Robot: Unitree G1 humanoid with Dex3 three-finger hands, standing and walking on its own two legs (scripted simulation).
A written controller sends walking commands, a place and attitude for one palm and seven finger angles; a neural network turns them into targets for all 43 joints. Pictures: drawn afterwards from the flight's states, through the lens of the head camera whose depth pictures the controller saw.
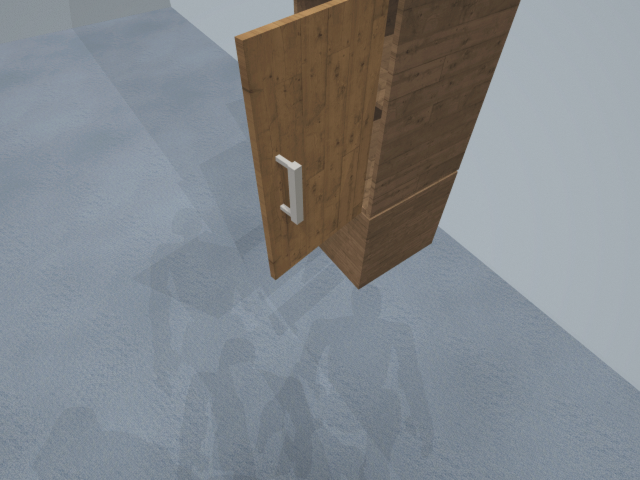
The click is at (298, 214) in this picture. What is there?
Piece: cupboard door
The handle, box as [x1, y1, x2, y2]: [275, 154, 303, 224]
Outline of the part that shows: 279,154 275,157 276,160 288,169 290,207 289,208 282,204 280,208 291,217 291,220 297,224 303,219 301,165 295,161 290,162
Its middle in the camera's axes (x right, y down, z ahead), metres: -0.06 -0.09 +0.77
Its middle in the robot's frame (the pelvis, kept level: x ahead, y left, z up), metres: +0.63 +0.10 -0.05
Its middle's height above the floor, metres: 0.73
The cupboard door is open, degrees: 100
